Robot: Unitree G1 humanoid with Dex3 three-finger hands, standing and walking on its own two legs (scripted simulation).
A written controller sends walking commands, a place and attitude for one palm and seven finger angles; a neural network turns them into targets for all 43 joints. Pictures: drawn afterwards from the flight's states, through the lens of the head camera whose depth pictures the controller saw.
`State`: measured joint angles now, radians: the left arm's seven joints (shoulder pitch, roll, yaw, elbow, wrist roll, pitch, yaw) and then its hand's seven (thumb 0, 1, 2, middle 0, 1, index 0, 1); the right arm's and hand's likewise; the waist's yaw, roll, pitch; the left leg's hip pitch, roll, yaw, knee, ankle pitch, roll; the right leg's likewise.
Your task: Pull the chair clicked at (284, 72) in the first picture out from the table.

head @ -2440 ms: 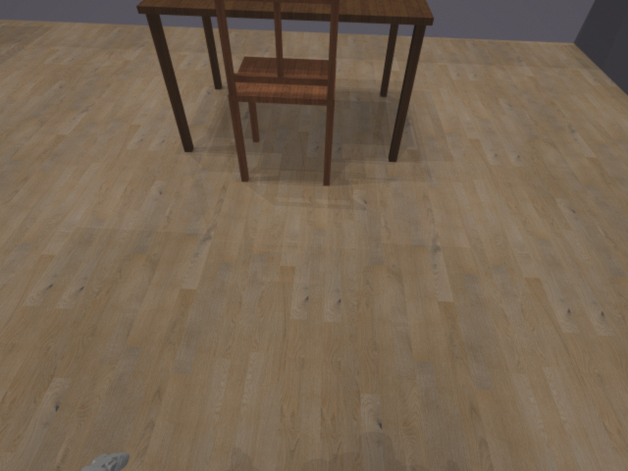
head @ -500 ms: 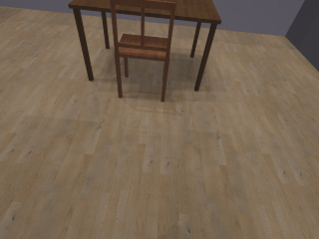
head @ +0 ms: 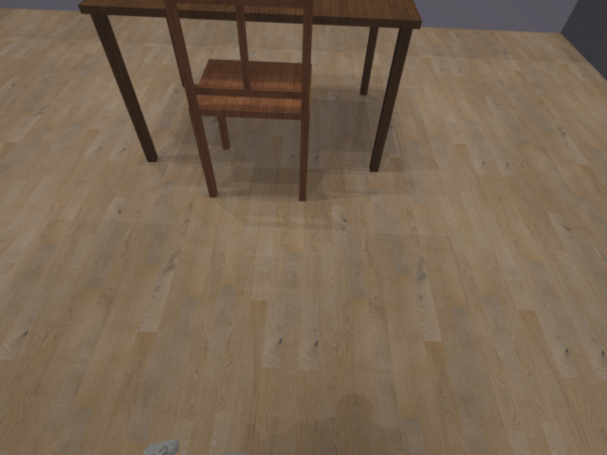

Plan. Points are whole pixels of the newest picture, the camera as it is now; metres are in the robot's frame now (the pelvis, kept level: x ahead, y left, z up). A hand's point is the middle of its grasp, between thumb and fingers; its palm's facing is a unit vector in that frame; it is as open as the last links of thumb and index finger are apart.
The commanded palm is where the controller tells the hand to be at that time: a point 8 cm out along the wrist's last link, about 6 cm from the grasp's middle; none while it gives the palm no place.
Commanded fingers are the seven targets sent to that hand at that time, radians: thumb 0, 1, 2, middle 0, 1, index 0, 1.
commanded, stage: walk to a spot facing it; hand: left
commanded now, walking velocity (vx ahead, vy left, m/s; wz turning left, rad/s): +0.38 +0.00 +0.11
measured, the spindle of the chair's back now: (243, 49) +1.26 +0.22 -0.08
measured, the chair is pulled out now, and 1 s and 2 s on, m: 0.00 0.00 0.00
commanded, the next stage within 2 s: take the last steps up to it in 0.86 s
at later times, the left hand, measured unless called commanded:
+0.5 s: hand (150, 446) +0.16 +0.24 -0.17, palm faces +0.10 -0.99 -0.12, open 7.4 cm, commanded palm none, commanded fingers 0.00 0.90 0.90 -0.20 -0.30 -0.20 -0.30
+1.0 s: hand (231, 232) +0.57 +0.17 -0.16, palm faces -0.13 -0.97 -0.21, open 7.4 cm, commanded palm none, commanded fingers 0.00 0.90 0.90 -0.20 -0.30 -0.20 -0.30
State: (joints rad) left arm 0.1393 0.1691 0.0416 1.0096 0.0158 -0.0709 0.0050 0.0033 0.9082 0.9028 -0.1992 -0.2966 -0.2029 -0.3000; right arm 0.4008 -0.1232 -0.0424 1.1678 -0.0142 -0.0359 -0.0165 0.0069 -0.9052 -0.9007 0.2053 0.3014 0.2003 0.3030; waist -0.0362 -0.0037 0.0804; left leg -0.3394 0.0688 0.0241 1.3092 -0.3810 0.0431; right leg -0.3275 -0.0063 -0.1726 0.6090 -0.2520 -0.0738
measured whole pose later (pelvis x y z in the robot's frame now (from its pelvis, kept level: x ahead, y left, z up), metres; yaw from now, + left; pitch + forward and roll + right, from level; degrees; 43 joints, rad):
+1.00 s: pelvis +0.43 +0.01 -0.01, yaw -6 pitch -2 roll +1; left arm 0.10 0.17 0.05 1.00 0.01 -0.06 -0.01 0.01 0.91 0.90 -0.20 -0.30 -0.20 -0.30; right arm 0.47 -0.10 -0.03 1.20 -0.01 -0.03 -0.01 0.01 -0.91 -0.90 0.21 0.30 0.20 0.30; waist -0.05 0.01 0.11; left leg -0.15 0.10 0.14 1.06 -0.51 -0.02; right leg -0.40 -0.02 -0.16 0.67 -0.24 -0.10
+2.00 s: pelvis +0.76 +0.01 +0.00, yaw -1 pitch -2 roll +2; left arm 0.19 0.15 0.04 1.00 0.02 -0.05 0.00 0.00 0.91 0.90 -0.20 -0.30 -0.20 -0.30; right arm 0.33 -0.17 -0.04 1.11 -0.02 -0.01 -0.01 0.00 -0.91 -0.90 0.20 0.30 0.20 0.30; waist -0.02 0.03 0.05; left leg -0.19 0.03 0.10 0.78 -0.50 0.02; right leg -0.35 -0.06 -0.12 0.65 -0.26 -0.05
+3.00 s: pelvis +0.74 +0.02 +0.03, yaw -2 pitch +0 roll +2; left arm 0.38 0.11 0.01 1.12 0.01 0.00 0.03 0.01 0.91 0.90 -0.20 -0.30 -0.20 -0.30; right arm 0.33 -0.19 -0.05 1.12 -0.03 0.05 0.00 0.00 -0.91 -0.90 0.20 0.30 0.20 0.30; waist 0.00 0.03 -0.02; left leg -0.38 0.02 0.04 0.74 -0.29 -0.02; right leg -0.06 -0.01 -0.04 0.34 -0.28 -0.03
